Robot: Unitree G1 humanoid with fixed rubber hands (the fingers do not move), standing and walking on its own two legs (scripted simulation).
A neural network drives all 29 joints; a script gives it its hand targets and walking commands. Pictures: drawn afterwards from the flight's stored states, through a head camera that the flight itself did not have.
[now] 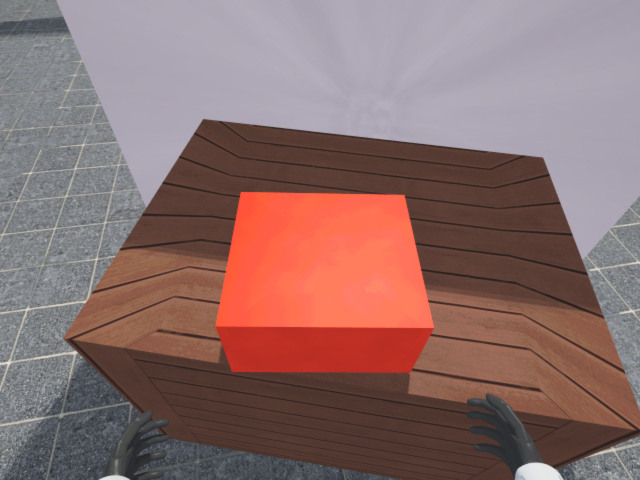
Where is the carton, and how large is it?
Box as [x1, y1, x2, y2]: [216, 192, 433, 372]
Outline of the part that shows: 241,192 216,321 216,328 231,370 409,372 433,328 404,195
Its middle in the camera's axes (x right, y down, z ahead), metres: +0.00 +0.07 +0.65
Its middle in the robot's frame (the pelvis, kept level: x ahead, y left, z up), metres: +0.43 +0.01 -0.06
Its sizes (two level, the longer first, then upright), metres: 0.288 0.259 0.152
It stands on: a pedestal, 0.63 m high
